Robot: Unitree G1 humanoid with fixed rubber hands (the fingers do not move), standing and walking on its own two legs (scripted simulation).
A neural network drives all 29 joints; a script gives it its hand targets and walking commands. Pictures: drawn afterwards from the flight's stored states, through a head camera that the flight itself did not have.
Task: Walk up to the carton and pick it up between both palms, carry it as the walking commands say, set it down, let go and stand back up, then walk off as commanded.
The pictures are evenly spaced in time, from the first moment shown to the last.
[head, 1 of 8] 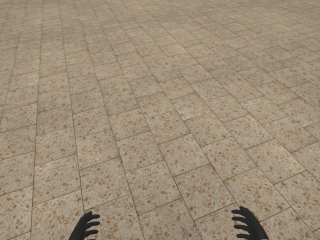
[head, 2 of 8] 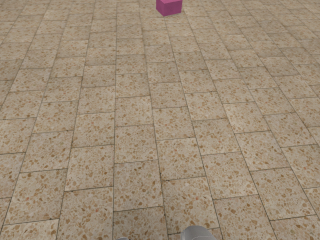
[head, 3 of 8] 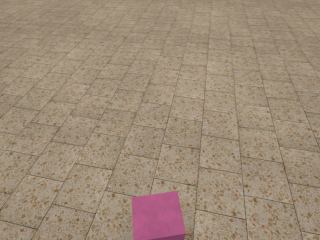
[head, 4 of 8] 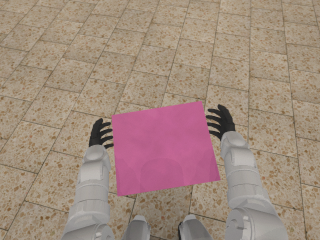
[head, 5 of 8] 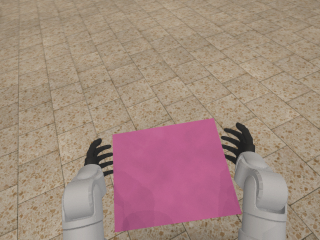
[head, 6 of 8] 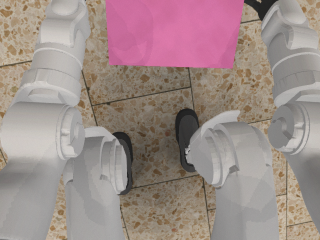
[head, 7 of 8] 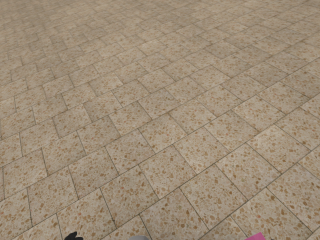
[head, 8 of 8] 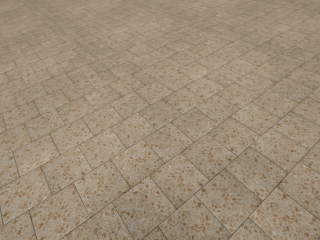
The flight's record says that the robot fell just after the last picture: no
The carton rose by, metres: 0.70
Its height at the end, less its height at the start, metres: +0.00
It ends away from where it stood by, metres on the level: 0.60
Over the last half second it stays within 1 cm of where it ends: no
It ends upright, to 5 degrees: yes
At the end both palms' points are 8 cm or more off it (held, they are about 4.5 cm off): yes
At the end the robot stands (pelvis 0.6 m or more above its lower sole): yes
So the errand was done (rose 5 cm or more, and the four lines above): no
